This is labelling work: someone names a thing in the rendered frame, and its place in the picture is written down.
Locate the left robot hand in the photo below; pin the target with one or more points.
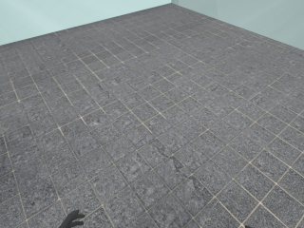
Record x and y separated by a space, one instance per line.
67 223

